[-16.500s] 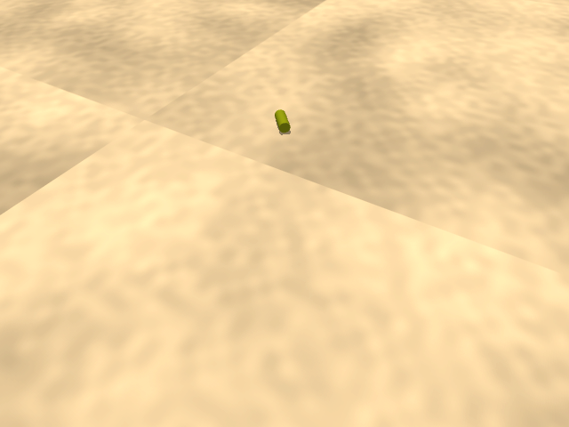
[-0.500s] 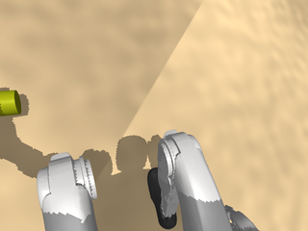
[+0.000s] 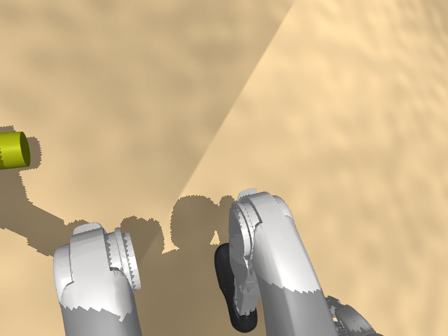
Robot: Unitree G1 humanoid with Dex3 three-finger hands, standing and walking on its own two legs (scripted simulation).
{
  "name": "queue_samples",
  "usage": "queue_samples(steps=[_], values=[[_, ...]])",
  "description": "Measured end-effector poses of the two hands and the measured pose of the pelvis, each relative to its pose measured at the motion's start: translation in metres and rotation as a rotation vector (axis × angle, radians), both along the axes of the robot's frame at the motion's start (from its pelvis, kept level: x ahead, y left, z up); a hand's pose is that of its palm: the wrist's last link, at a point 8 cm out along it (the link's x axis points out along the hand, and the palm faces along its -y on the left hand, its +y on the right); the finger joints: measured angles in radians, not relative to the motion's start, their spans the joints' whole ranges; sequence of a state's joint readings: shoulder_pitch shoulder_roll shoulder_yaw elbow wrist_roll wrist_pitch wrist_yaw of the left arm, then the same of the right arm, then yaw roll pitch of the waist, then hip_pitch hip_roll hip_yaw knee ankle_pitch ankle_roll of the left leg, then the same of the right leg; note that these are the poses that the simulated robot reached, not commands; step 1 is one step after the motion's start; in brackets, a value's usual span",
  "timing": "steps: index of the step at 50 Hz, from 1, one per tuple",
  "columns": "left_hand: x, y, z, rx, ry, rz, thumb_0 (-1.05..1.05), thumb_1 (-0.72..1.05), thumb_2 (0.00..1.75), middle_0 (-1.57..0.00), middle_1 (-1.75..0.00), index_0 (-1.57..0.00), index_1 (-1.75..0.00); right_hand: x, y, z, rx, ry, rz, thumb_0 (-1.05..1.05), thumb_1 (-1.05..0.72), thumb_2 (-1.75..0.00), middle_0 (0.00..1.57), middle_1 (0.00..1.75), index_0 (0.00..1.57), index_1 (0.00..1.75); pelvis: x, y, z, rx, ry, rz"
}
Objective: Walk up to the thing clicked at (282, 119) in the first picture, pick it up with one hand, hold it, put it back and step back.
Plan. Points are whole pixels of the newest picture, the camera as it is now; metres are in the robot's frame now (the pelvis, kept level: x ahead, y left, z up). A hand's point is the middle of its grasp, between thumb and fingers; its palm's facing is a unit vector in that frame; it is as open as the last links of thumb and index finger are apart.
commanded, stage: rise first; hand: left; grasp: from above
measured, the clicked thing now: out of the picture +0.47 +0.38 -0.28
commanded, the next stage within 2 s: approach in 0.90 s
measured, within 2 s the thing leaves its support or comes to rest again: neither
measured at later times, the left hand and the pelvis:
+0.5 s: hand out of the picture +0.43 +0.41 -0.14, palm faces -0.45 -0.10 -0.89, open 13.7 cm; pelvis +0.00 +0.00 +0.00, yaw +0 degrees
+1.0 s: hand out of the picture +0.44 +0.41 -0.15, palm faces -0.45 -0.10 -0.89, open 13.9 cm; pelvis +0.00 +0.00 +0.00, yaw +0 degrees
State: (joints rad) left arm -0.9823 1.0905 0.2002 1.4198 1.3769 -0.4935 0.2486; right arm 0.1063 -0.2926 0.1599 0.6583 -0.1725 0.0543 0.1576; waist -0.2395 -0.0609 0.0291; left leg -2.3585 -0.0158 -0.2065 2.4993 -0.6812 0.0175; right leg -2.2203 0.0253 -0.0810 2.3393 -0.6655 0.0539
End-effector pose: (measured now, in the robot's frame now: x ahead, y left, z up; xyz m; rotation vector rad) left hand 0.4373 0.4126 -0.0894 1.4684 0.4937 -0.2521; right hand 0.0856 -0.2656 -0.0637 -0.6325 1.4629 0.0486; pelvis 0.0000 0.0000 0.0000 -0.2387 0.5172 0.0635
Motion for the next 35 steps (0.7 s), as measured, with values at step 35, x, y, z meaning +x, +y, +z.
queue_samples(steps=[35], values=[[0.0039,0.001,0.0039,0.006,-0.005,0.004,0.0,-0.48,0.97,-0.2,-0.87,-0.17,-0.9,-0.0024,0.0011,0.0022,-0.003,0.001,-0.008,0.0,-0.91,-0.9,0.21,0.3,0.21,0.3,-0.0002,0.0009,0.0014,-0.001,0.005,0.001]])
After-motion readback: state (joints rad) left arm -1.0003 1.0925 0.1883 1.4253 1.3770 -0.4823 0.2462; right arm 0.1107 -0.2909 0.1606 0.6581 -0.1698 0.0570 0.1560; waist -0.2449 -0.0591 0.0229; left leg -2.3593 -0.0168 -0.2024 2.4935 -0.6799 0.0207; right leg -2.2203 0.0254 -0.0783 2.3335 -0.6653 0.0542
